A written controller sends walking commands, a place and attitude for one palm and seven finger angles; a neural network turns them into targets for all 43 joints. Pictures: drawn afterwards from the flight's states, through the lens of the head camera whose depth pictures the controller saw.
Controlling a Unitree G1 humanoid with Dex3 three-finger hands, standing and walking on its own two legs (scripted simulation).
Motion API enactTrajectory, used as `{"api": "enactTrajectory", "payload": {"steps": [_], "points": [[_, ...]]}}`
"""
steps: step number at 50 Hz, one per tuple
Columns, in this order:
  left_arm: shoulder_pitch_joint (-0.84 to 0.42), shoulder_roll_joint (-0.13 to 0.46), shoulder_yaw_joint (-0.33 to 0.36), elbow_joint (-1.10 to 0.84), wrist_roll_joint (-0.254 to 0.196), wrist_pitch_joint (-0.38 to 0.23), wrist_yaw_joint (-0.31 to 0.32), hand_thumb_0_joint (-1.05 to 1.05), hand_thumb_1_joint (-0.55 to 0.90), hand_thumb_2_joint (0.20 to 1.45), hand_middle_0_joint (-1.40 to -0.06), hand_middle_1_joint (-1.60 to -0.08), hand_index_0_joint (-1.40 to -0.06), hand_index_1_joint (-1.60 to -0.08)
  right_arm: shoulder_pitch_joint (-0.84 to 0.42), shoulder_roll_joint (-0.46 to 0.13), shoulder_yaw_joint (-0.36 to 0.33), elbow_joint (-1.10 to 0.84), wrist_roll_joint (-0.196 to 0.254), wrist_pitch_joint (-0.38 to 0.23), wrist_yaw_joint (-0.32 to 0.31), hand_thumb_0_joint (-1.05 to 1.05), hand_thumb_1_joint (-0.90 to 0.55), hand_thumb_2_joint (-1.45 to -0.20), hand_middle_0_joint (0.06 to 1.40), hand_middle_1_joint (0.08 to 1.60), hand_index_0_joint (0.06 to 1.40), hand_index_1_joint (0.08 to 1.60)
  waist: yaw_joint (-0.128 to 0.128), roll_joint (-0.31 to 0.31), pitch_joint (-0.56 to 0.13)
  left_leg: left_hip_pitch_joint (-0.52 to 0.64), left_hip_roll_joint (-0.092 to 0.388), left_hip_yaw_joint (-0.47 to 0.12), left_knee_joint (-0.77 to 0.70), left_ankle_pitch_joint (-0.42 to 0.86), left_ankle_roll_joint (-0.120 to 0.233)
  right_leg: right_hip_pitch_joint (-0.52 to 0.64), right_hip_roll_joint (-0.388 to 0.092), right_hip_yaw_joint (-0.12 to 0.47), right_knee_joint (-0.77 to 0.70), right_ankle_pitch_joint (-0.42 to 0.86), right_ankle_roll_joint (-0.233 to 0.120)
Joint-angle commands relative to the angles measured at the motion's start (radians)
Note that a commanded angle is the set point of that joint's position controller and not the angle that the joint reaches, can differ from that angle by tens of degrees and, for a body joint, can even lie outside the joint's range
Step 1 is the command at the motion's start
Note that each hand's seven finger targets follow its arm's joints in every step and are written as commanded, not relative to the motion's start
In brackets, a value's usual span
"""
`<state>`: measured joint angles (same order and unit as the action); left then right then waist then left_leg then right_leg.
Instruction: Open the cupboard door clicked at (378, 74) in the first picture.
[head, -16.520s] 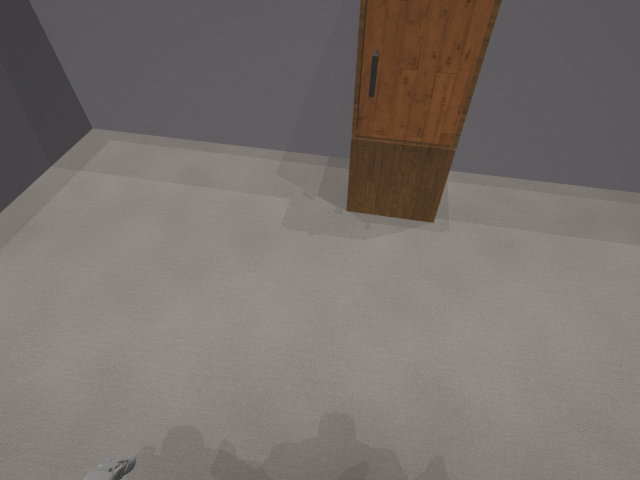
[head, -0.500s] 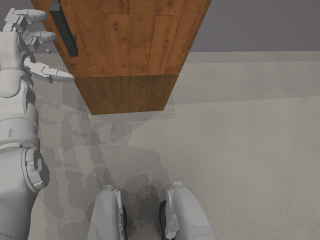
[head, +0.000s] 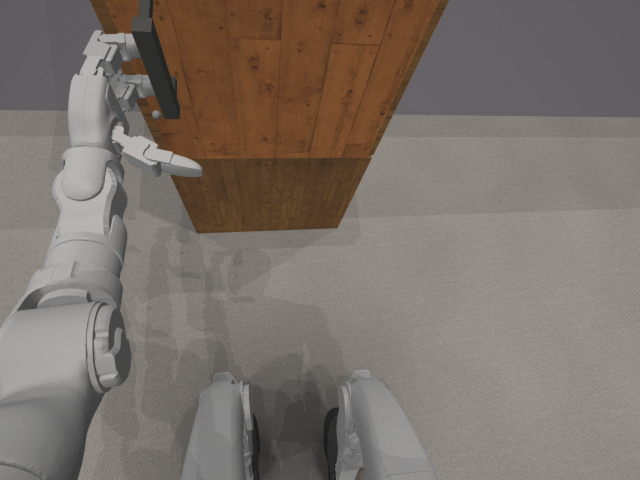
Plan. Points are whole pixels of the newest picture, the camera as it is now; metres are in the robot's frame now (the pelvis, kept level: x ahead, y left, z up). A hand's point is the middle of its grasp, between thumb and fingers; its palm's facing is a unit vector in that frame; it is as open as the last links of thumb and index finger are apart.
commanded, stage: slide the fingers in behind the handle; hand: left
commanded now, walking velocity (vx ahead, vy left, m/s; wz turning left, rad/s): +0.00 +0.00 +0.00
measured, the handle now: (160, 61) +0.58 +0.16 +0.05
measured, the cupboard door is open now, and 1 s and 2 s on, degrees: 0 0 13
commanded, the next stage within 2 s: close the thumb around the handle in 0.62 s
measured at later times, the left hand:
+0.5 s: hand (186, 107) +0.53 +0.14 +0.03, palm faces +0.04 -1.00 -0.04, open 14.0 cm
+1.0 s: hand (182, 108) +0.53 +0.14 +0.03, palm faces +0.04 -1.00 -0.02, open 11.8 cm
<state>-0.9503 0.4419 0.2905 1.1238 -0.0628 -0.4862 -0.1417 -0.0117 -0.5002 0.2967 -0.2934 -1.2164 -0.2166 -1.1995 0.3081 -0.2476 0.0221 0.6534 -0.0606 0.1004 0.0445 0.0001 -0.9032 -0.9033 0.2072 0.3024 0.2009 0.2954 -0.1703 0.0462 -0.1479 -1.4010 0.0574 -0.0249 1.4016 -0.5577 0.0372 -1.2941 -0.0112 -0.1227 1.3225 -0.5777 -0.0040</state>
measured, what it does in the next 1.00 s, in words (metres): stands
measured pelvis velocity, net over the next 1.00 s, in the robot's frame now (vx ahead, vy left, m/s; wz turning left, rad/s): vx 0.00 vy -0.02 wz -0.01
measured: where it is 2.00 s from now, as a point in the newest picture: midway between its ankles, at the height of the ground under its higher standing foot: (293, 473)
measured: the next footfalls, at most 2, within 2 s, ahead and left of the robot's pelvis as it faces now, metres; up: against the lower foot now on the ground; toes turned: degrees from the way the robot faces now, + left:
none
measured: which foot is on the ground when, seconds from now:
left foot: down 0.00-1.00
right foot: down 0.00-1.00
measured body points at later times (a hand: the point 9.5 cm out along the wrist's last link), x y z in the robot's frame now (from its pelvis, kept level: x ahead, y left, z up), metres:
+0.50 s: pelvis +0.00 -0.01 +0.00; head +0.18 +0.01 +0.41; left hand +0.53 +0.19 +0.04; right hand +0.00 -0.26 -0.12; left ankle +0.03 +0.09 -0.59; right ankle +0.02 -0.13 -0.59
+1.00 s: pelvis +0.00 -0.02 +0.00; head +0.18 +0.00 +0.41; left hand +0.53 +0.19 +0.04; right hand +0.02 -0.28 -0.12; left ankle +0.03 +0.09 -0.59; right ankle +0.02 -0.13 -0.59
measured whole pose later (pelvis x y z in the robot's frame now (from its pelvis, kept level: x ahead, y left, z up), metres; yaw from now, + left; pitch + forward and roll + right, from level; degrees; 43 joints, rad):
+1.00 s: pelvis +0.00 -0.02 +0.00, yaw -1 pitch +31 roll -4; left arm -0.94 0.44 0.38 1.15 -0.04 -0.51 -0.12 -0.01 -0.15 0.44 -0.32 -1.23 -0.32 -1.24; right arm 0.31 -0.26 0.03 0.61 -0.05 0.11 0.04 0.00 -0.90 -0.90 0.21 0.30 0.20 0.30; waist -0.19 0.05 -0.15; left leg -1.38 0.08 0.00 1.40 -0.56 0.01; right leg -1.31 0.01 -0.10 1.35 -0.58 -0.03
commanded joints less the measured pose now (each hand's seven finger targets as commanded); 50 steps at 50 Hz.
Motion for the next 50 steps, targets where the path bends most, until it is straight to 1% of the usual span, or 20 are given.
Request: {"api": "enactTrajectory", "payload": {"steps": [1,3,6,9,11,14,15,19,22,27,28,30,32,34,36,41,43,46,49,50], "points": [[-0.493,0.146,0.055,-0.171,-0.013,-0.051,0.020,0.000,-0.500,0.300,-0.300,-1.200,-0.300,-1.200,0.213,-0.197,-0.060,-0.028,0.001,-0.004,-0.018,0.000,-0.900,-0.900,0.200,0.300,0.200,0.300,-0.075,0.156,-0.569,0.619,-0.017,-0.099,-0.138,0.428,-0.015,0.087,0.056,0.044,-0.143,0.297,-0.026],[-0.476,0.097,0.013,-0.165,0.003,-0.060,0.027,0.000,-0.500,0.300,-0.300,-1.200,-0.300,-1.200,0.206,-0.186,-0.057,-0.035,0.001,-0.008,-0.011,0.000,-0.900,-0.900,0.200,0.300,0.200,0.300,-0.078,0.151,-0.567,0.603,-0.020,-0.091,-0.139,0.414,-0.014,0.098,0.056,0.046,-0.146,0.292,-0.024],[-0.448,0.080,-0.007,-0.194,0.019,-0.086,0.026,0.000,-0.500,0.300,-0.300,-1.200,-0.300,-1.200,0.204,-0.184,-0.060,-0.041,-0.003,-0.004,-0.003,0.000,-0.900,-0.900,0.200,0.300,0.200,0.300,-0.066,0.179,-0.586,0.643,-0.018,-0.092,-0.142,0.452,-0.020,0.096,0.057,0.047,-0.141,0.310,-0.030],[-0.458,0.035,-0.041,-0.161,0.019,-0.085,0.027,0.000,-0.500,0.300,-0.300,-1.200,-0.300,-1.200,0.206,-0.185,-0.063,-0.039,-0.002,0.002,0.000,0.000,-0.900,-0.900,0.200,0.300,0.200,0.300,-0.091,0.154,-0.544,0.638,-0.014,-0.103,-0.145,0.418,-0.018,0.057,0.058,0.043,-0.141,0.286,-0.029],[-0.471,0.062,-0.009,-0.160,0.014,-0.078,0.040,0.000,-0.500,0.300,-0.300,-1.200,-0.300,-1.200,0.208,-0.189,-0.065,-0.041,-0.002,0.005,0.000,0.000,-0.900,-0.900,0.200,0.300,0.200,0.300,-0.080,0.159,-0.549,0.628,-0.016,-0.102,-0.150,0.403,-0.021,0.066,0.057,0.042,-0.140,0.278,-0.028],[-0.435,0.172,0.091,-0.129,0.021,-0.073,0.073,0.000,-0.500,0.300,-0.300,-1.200,-0.300,-1.200,0.214,-0.195,-0.058,-0.055,-0.003,0.009,-0.005,0.000,-0.900,-0.900,0.200,0.300,0.200,0.300,-0.049,0.142,-0.567,0.589,-0.018,-0.088,-0.144,0.420,-0.019,0.105,0.059,0.050,-0.127,0.295,-0.028],[-0.454,0.175,0.091,-0.151,0.030,-0.077,0.084,0.000,-0.500,0.300,-0.300,-1.200,-0.300,-1.200,0.211,-0.190,-0.052,-0.060,-0.005,0.011,-0.004,0.000,-0.900,-0.900,0.200,0.300,0.200,0.300,-0.047,0.165,-0.575,0.591,-0.019,-0.084,-0.144,0.437,-0.019,0.110,0.056,0.052,-0.125,0.304,-0.027],[-0.433,0.159,0.072,-0.168,0.062,-0.103,0.099,0.000,-0.500,0.300,-0.300,-1.200,-0.300,-1.200,0.209,-0.182,-0.054,-0.070,-0.007,0.013,0.004,0.000,-0.900,-0.900,0.200,0.300,0.200,0.300,-0.054,0.128,-0.573,0.575,-0.017,-0.079,-0.139,0.432,-0.015,0.133,0.059,0.060,-0.124,0.315,-0.023],[-0.428,0.138,0.061,-0.169,0.047,-0.101,0.086,0.000,-0.500,0.300,-0.300,-1.200,-0.300,-1.200,0.202,-0.181,-0.056,-0.073,-0.001,0.014,0.004,0.000,-0.900,-0.900,0.200,0.300,0.200,0.300,-0.056,0.114,-0.580,0.546,-0.021,-0.064,-0.139,0.398,-0.012,0.169,0.059,0.068,-0.138,0.316,-0.019],[-0.443,0.163,0.078,-0.149,0.027,-0.087,0.064,0.000,-0.500,0.300,-0.300,-1.200,-0.300,-1.200,0.207,-0.185,-0.054,-0.067,0.005,0.008,-0.006,0.000,-0.900,-0.900,0.200,0.300,0.200,0.300,-0.064,0.087,-0.558,0.489,-0.025,-0.051,-0.134,0.352,-0.004,0.198,0.060,0.081,-0.150,0.307,-0.013],[-0.433,0.188,0.094,-0.152,0.030,-0.088,0.062,0.000,-0.500,0.300,-0.300,-1.200,-0.300,-1.200,0.210,-0.185,-0.054,-0.067,0.005,0.007,-0.007,0.000,-0.900,-0.900,0.200,0.300,0.200,0.300,-0.052,0.088,-0.565,0.484,-0.025,-0.049,-0.135,0.349,-0.005,0.209,0.061,0.080,-0.148,0.305,-0.015],[-0.441,0.172,0.077,-0.178,0.034,-0.099,0.057,0.000,-0.500,0.300,-0.300,-1.200,-0.300,-1.200,0.209,-0.184,-0.057,-0.068,0.005,0.006,-0.008,0.000,-0.900,-0.900,0.200,0.300,0.200,0.300,-0.050,0.133,-0.606,0.533,-0.024,-0.054,-0.131,0.386,-0.009,0.186,0.059,0.079,-0.138,0.323,-0.018],[-0.430,0.171,0.079,-0.155,0.031,-0.094,0.056,0.000,-0.500,0.300,-0.300,-1.200,-0.300,-1.200,0.212,-0.184,-0.055,-0.060,0.004,0.007,-0.009,0.000,-0.900,-0.900,0.200,0.300,0.200,0.300,-0.053,0.118,-0.576,0.520,-0.022,-0.053,-0.130,0.385,-0.009,0.185,0.060,0.078,-0.142,0.323,-0.017],[-0.434,0.150,0.068,-0.172,0.023,-0.095,0.053,0.000,-0.500,0.300,-0.300,-1.200,-0.300,-1.200,0.213,-0.181,-0.058,-0.061,0.004,0.004,-0.008,0.000,-0.900,-0.900,0.200,0.300,0.200,0.300,-0.057,0.127,-0.585,0.534,-0.023,-0.050,-0.126,0.399,-0.006,0.183,0.060,0.080,-0.141,0.339,-0.017],[-0.420,0.169,0.079,-0.179,0.020,-0.093,0.050,0.000,-0.500,0.300,-0.300,-1.200,-0.300,-1.200,0.210,-0.183,-0.058,-0.065,0.006,0.006,-0.009,0.000,-0.900,-0.900,0.200,0.300,0.200,0.300,-0.049,0.125,-0.599,0.519,-0.025,-0.042,-0.125,0.403,-0.006,0.217,0.060,0.087,-0.145,0.358,-0.015],[-0.386,0.212,0.112,-0.159,0.016,-0.087,0.041,0.000,-0.220,0.420,-0.320,-1.230,-0.320,-1.230,0.207,-0.183,-0.056,-0.063,0.010,0.006,-0.013,0.000,-0.900,-0.900,0.200,0.300,0.200,0.300,-0.044,0.081,-0.575,0.456,-0.027,-0.027,-0.115,0.396,-0.001,0.268,0.061,0.099,-0.148,0.391,-0.011],[-0.411,0.197,0.095,-0.171,0.015,-0.086,0.037,0.000,-0.108,0.468,-0.328,-1.242,-0.328,-1.242,0.205,-0.178,-0.055,-0.064,0.011,0.003,-0.012,0.000,-0.900,-0.900,0.200,0.300,0.200,0.300,-0.052,0.085,-0.568,0.434,-0.030,-0.021,-0.112,0.378,0.003,0.281,0.060,0.105,-0.152,0.389,-0.009],[-0.371,0.226,0.124,-0.163,0.011,-0.088,0.029,0.000,0.060,0.540,-0.340,-1.260,-0.340,-1.260,0.201,-0.182,-0.055,-0.070,0.013,0.002,-0.015,0.000,-0.900,-0.900,0.200,0.300,0.200,0.300,-0.037,0.081,-0.593,0.433,-0.031,-0.019,-0.110,0.391,0.001,0.299,0.060,0.108,-0.146,0.406,-0.010],[-0.402,0.195,0.096,-0.193,0.007,-0.091,0.020,0.000,0.228,0.612,-0.352,-1.278,-0.352,-1.278,0.202,-0.179,-0.057,-0.067,0.012,-0.002,-0.014,0.000,-0.900,-0.900,0.200,0.300,0.200,0.300,-0.046,0.119,-0.592,0.474,-0.028,-0.024,-0.111,0.413,0.001,0.267,0.058,0.103,-0.142,0.410,-0.012],[-0.375,0.208,0.110,-0.184,0.007,-0.091,0.019,0.000,0.284,0.636,-0.356,-1.284,-0.356,-1.284,0.199,-0.181,-0.057,-0.070,0.013,-0.001,-0.014,0.000,-0.900,-0.900,0.200,0.300,0.200,0.300,-0.032,0.122,-0.601,0.479,-0.028,-0.024,-0.113,0.414,-0.004,0.271,0.058,0.099,-0.140,0.406,-0.013]]}}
